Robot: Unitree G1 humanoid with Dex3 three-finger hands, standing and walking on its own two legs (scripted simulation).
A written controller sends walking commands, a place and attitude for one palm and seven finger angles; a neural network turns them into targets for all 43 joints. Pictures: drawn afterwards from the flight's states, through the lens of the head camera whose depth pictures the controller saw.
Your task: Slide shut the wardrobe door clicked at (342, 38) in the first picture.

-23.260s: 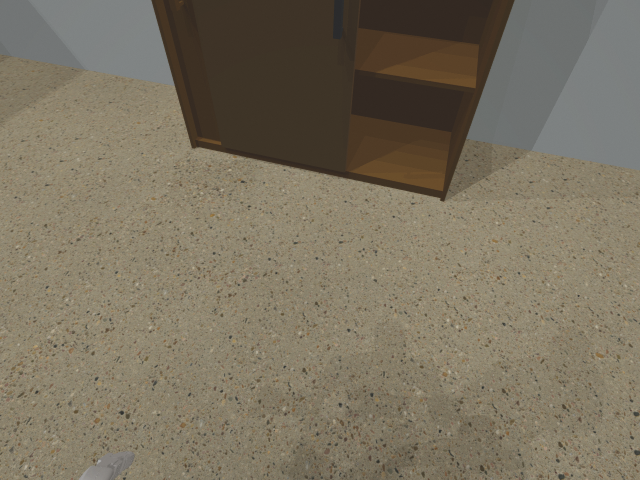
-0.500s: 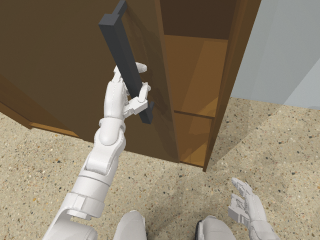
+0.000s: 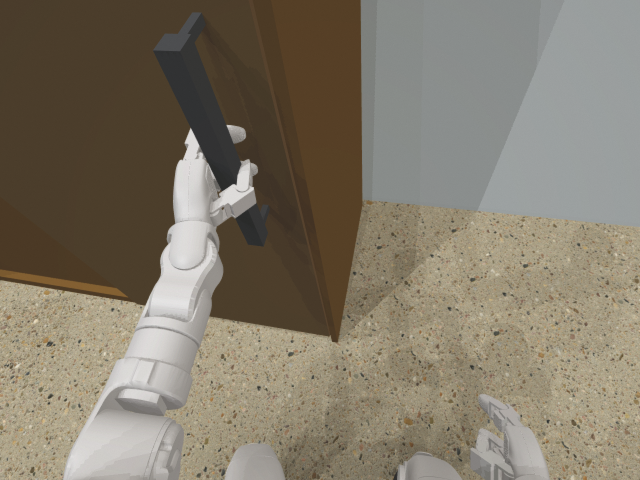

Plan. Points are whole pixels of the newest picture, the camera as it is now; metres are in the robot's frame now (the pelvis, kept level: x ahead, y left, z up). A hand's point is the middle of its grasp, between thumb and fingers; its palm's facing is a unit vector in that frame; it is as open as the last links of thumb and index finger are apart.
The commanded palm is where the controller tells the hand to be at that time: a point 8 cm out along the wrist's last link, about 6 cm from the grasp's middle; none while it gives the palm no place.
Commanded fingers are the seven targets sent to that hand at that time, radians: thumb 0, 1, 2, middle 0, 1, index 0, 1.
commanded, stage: step sideways, sliding the door along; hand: left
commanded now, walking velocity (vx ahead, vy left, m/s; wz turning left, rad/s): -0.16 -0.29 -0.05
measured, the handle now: (233, 155) +0.46 +0.18 +0.11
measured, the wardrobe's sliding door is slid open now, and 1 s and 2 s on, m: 0.00 0.00 0.00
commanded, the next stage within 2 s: stop walking and hold the door there in 0.10 s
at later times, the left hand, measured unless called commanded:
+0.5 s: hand (245, 184) +0.42 +0.16 +0.10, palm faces +0.49 -0.82 -0.30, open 6.6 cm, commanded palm +0.37 +0.20 +0.11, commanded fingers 0.00 0.90 0.90 -0.45 -1.40 -0.45 -1.40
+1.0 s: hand (242, 185) +0.41 +0.16 +0.10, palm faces +0.33 -0.90 -0.28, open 5.9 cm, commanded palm +0.38 +0.20 +0.11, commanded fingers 0.00 0.90 0.90 -0.45 -1.40 -0.45 -1.40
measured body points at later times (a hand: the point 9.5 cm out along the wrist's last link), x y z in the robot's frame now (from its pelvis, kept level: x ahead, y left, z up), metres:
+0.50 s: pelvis +0.02 -0.14 +0.02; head +0.11 -0.19 +0.46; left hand +0.39 +0.20 +0.12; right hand +0.17 -0.42 -0.11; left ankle -0.03 +0.02 -0.65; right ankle +0.07 -0.25 -0.71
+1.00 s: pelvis +0.00 -0.10 +0.02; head +0.02 -0.10 +0.47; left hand +0.39 +0.21 +0.12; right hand +0.06 -0.38 -0.08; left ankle +0.01 +0.01 -0.71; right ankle +0.00 -0.22 -0.71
